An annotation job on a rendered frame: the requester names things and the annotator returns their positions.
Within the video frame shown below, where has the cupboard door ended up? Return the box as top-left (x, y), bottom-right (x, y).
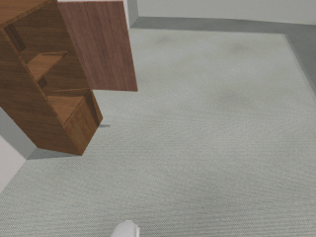
top-left (57, 0), bottom-right (138, 92)

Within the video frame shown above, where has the robot left thigh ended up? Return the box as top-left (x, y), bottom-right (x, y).
top-left (110, 221), bottom-right (140, 237)

